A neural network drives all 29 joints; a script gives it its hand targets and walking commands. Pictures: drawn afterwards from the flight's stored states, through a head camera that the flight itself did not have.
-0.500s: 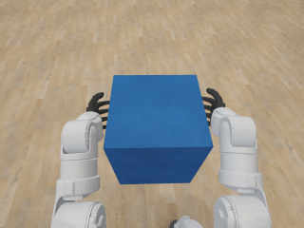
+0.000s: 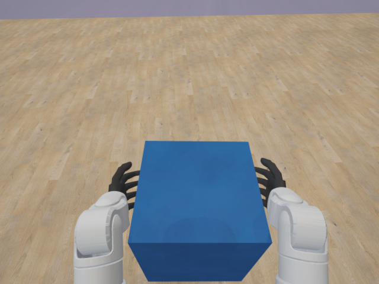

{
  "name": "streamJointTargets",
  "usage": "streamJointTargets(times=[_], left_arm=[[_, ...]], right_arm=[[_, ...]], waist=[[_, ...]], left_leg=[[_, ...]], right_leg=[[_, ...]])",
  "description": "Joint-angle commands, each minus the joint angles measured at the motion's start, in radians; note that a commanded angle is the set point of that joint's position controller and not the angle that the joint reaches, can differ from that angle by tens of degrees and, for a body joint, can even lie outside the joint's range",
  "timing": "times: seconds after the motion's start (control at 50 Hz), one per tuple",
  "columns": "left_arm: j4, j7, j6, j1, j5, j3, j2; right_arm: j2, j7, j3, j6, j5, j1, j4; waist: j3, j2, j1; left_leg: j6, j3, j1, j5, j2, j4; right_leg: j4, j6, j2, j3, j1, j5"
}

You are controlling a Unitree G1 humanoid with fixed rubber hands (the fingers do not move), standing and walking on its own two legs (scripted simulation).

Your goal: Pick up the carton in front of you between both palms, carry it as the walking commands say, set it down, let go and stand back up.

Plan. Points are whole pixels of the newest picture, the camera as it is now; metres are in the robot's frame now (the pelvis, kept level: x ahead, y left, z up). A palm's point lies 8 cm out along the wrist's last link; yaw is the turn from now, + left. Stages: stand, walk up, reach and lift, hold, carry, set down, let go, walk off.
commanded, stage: carry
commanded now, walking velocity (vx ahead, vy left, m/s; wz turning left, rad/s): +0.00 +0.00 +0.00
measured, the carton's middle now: (195, 214) +0.27 +0.00 +0.03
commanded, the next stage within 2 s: hold in 2.00 s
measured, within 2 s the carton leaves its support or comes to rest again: neither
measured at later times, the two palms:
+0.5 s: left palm (137, 156) +0.39 +0.14 +0.08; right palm (263, 156) +0.39 -0.16 +0.08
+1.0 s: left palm (141, 164) +0.40 +0.14 +0.04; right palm (260, 164) +0.39 -0.16 +0.05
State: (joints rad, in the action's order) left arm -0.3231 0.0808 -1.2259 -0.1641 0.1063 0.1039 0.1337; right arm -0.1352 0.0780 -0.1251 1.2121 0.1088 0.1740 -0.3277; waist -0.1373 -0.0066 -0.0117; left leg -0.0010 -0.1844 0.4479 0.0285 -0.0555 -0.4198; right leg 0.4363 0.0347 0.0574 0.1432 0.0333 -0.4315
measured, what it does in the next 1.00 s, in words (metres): walks ahead: right foot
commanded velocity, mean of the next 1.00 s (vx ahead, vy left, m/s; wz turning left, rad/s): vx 0.00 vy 0.00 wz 0.00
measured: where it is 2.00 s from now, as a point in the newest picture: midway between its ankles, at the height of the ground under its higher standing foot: outside the picture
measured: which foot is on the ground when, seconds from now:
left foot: down 0.00-1.00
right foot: down 0.00-0.02, up 0.04-0.18, down 0.20-1.00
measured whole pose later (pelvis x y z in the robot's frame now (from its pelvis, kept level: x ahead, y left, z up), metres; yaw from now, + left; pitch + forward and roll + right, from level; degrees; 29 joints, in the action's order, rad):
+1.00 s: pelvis +0.10 +0.00 +0.01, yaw -1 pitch +2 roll +0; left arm 0.29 0.00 -0.71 -0.26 0.28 0.22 0.15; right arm -0.16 -0.01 -0.24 0.69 0.28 0.28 0.29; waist -0.13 0.00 0.00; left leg -0.02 -0.18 0.31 -0.25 -0.07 -0.53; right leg 0.53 -0.01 0.05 0.15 0.21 -0.35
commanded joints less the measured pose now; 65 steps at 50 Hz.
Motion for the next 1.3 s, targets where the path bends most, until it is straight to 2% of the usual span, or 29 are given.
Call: streamJointTargets(times=[0.0,0.02,0.04,0.08,0.1,0.12,0.16,0.18,0.2,0.22,0.24,0.26,0.34,0.4,0.52,0.64,0.72,0.88,0.96,1.02,1.1,1.18,1.28], left_arm=[[-0.054,-0.247,-0.012,-0.461,-0.379,-0.678,0.811],[-0.053,-0.245,-0.024,-0.468,-0.389,-0.694,0.828],[-0.059,-0.249,-0.022,-0.473,-0.397,-0.701,0.841],[-0.068,-0.257,-0.006,-0.520,-0.414,-0.714,0.891],[-0.076,-0.258,0.004,-0.545,-0.420,-0.723,0.904],[-0.083,-0.255,0.013,-0.556,-0.418,-0.731,0.908],[-0.077,-0.250,0.024,-0.529,-0.408,-0.737,0.916],[-0.078,-0.248,0.026,-0.515,-0.402,-0.734,0.909],[-0.072,-0.247,0.026,-0.500,-0.395,-0.730,0.902],[-0.059,-0.245,0.025,-0.496,-0.383,-0.724,0.892],[-0.041,-0.246,0.025,-0.495,-0.375,-0.718,0.881],[-0.016,-0.246,0.023,-0.475,-0.367,-0.709,0.868],[0.100,-0.251,0.045,-0.406,-0.318,-0.669,0.828],[0.145,-0.257,0.083,-0.431,-0.299,-0.651,0.843],[0.127,-0.260,0.174,-0.493,-0.300,-0.663,0.878],[0.173,-0.255,0.271,-0.443,-0.236,-0.614,0.823],[0.249,-0.254,0.350,-0.449,-0.174,-0.544,0.797],[0.479,-0.264,0.530,-0.553,-0.062,-0.385,0.814],[0.550,-0.276,0.595,-0.604,-0.044,-0.359,0.863],[0.548,-0.282,0.604,-0.612,-0.052,-0.378,0.895],[0.490,-0.284,0.565,-0.583,-0.088,-0.439,0.913],[0.477,-0.282,0.531,-0.554,-0.087,-0.435,0.889],[0.457,-0.282,0.531,-0.574,-0.098,-0.442,0.893]], right_arm=[[-0.833,-0.240,0.688,0.027,-0.367,0.396,0.009],[-0.830,-0.241,0.677,0.023,-0.361,0.369,0.056],[-0.858,-0.244,0.676,0.016,-0.370,0.349,0.050],[-0.926,-0.250,0.689,0.001,-0.386,0.395,0.018],[-0.943,-0.253,0.701,-0.006,-0.393,0.428,0.004],[-0.952,-0.255,0.710,-0.012,-0.398,0.445,-0.001],[-0.941,-0.256,0.718,-0.019,-0.402,0.444,-0.004],[-0.932,-0.256,0.721,-0.021,-0.400,0.437,-0.004],[-0.920,-0.257,0.722,-0.022,-0.393,0.431,0.001],[-0.912,-0.259,0.728,-0.020,-0.389,0.443,0.005],[-0.902,-0.259,0.735,-0.017,-0.387,0.452,0.012],[-0.888,-0.258,0.731,-0.015,-0.378,0.435,0.038],[-0.847,-0.260,0.702,-0.031,-0.332,0.390,0.137],[-0.860,-0.264,0.684,-0.070,-0.314,0.405,0.183],[-0.891,-0.264,0.682,-0.158,-0.300,0.439,0.175],[-0.839,-0.257,0.625,-0.253,-0.231,0.391,0.228],[-0.812,-0.256,0.549,-0.333,-0.168,0.397,0.310],[-0.827,-0.268,0.383,-0.509,-0.051,0.500,0.541],[-0.878,-0.280,0.359,-0.572,-0.030,0.548,0.613],[-0.909,-0.286,0.379,-0.581,-0.037,0.555,0.613],[-0.927,-0.288,0.438,-0.544,-0.073,0.522,0.555],[-0.901,-0.285,0.430,-0.511,-0.070,0.493,0.539],[-0.906,-0.286,0.440,-0.511,-0.078,0.513,0.521]], waist=[[-0.288,-0.128,0.024],[-0.368,-0.262,0.032],[-0.343,-0.211,0.026],[-0.306,-0.136,0.020],[-0.293,-0.140,0.018],[-0.305,-0.146,0.018],[-0.327,-0.126,0.008],[-0.324,-0.102,0.009],[-0.310,-0.074,0.010],[-0.272,-0.021,0.014],[-0.233,0.040,0.019],[-0.213,0.051,0.018],[-0.219,0.042,0.014],[-0.221,0.039,0.011],[-0.254,0.018,0.012],[-0.257,0.018,0.011],[-0.228,0.013,0.011],[-0.186,0.007,0.012],[-0.197,0.007,0.012],[-0.209,0.005,0.012],[-0.219,0.005,0.012],[-0.208,0.006,0.011],[-0.191,0.007,0.012]], left_leg=[[-0.067,0.289,-0.614,0.689,-0.271,-0.027],[-0.217,0.444,-0.724,0.655,-0.366,-0.001],[-0.230,0.435,-0.643,0.535,-0.362,0.050],[-0.165,0.327,-0.519,0.333,-0.305,0.101],[-0.131,0.263,-0.449,0.243,-0.268,0.122],[-0.106,0.213,-0.409,0.170,-0.241,0.126],[-0.082,0.146,-0.352,0.029,-0.212,0.107],[-0.066,0.127,-0.314,-0.047,-0.191,0.096],[-0.043,0.105,-0.285,-0.114,-0.174,0.079],[-0.021,0.085,-0.289,-0.103,-0.147,0.036],[-0.007,0.087,-0.277,-0.046,-0.130,0.027],[-0.004,0.094,-0.269,0.027,-0.133,-0.001],[-0.003,0.092,-0.272,0.248,-0.125,-0.099],[0.000,0.085,-0.266,0.251,-0.114,-0.124],[-0.016,0.098,-0.296,0.254,-0.112,-0.144],[-0.023,0.106,-0.293,0.196,-0.117,-0.140],[-0.024,0.111,-0.281,0.151,-0.121,-0.120],[-0.022,0.121,-0.266,0.011,-0.120,-0.065],[-0.021,0.124,-0.272,-0.020,-0.118,-0.053],[-0.020,0.125,-0.277,-0.025,-0.119,-0.050],[-0.019,0.125,-0.281,-0.020,-0.120,-0.050],[-0.019,0.125,-0.271,-0.031,-0.121,-0.044],[-0.018,0.129,-0.260,-0.068,-0.120,-0.033]], right_leg=[[0.382,0.033,0.022,0.028,0.319,0.132],[0.494,0.036,-0.032,-0.030,0.447,-0.135],[0.514,0.024,-0.004,-0.089,0.463,-0.200],[0.324,-0.003,0.029,-0.116,0.407,-0.193],[0.219,-0.006,0.021,-0.093,0.340,-0.133],[0.157,-0.007,0.006,-0.062,0.270,-0.054],[0.008,-0.011,0.009,-0.020,0.151,0.140],[-0.051,-0.010,0.026,-0.024,0.096,0.236],[-0.076,-0.009,0.073,-0.054,0.075,0.290],[-0.077,-0.014,0.136,-0.120,0.113,0.343],[-0.036,-0.020,0.152,-0.116,0.122,0.426],[-0.019,-0.021,0.151,-0.109,0.111,0.495],[0.041,-0.026,0.131,-0.098,0.099,0.751],[0.067,-0.029,0.129,-0.091,0.103,0.822],[0.093,-0.034,0.114,-0.086,0.117,0.742],[0.092,-0.041,0.112,-0.088,0.121,0.649],[0.074,-0.046,0.111,-0.091,0.136,0.575],[0.020,-0.056,0.104,-0.098,0.168,0.394],[0.008,-0.059,0.103,-0.100,0.169,0.357],[0.006,-0.060,0.103,-0.100,0.170,0.346],[0.010,-0.059,0.103,-0.100,0.172,0.347],[0.007,-0.060,0.104,-0.101,0.184,0.337],[-0.005,-0.062,0.105,-0.105,0.202,0.301]])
